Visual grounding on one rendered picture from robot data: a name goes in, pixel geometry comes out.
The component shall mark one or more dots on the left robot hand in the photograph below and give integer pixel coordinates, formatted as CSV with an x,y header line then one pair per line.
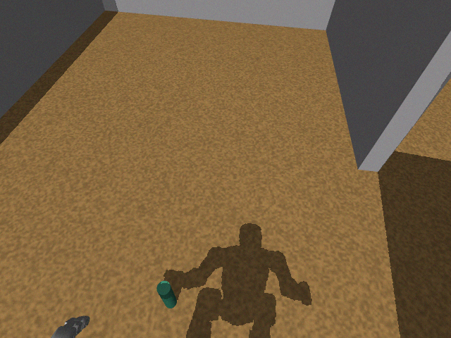
x,y
72,327

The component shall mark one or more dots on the can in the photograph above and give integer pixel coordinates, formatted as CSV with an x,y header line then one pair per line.
x,y
166,293

